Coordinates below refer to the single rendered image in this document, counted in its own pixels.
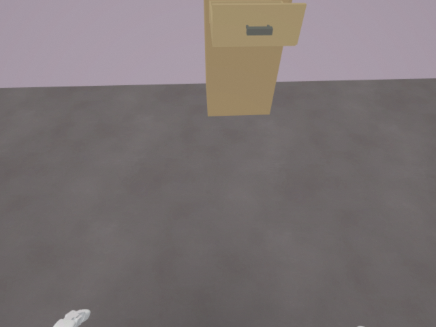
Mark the drawer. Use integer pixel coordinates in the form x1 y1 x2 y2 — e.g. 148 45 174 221
209 1 307 47

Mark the cabinet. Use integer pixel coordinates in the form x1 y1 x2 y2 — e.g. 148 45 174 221
204 0 292 116

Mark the handle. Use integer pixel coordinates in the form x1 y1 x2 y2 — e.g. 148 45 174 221
246 25 273 35

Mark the robot left hand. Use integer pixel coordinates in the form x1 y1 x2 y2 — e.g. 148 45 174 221
53 309 91 327

